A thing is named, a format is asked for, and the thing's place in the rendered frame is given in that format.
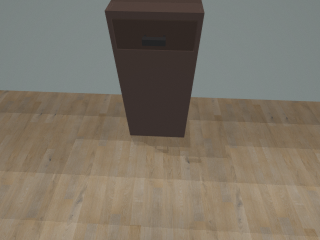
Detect drawer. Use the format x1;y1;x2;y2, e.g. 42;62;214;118
112;18;198;51

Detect cabinet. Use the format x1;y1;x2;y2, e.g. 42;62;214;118
105;0;205;138

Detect handle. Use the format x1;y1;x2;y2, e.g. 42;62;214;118
141;35;166;47

